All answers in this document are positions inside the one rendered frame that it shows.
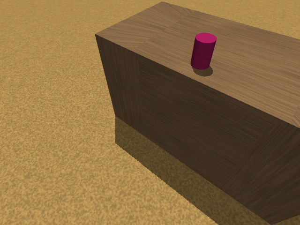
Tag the can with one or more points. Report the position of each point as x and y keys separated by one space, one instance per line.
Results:
x=203 y=49

